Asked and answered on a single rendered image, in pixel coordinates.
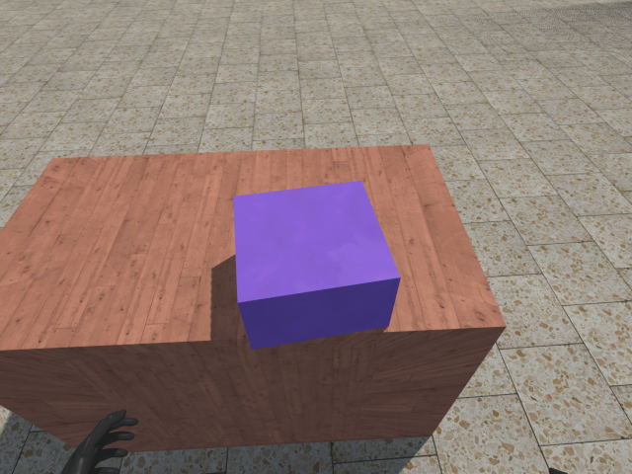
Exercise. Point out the carton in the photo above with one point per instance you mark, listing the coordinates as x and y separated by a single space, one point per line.
311 263

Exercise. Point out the pedestal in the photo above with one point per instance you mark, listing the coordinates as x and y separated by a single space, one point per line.
118 290

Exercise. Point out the robot left hand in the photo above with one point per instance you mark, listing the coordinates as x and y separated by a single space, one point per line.
89 452

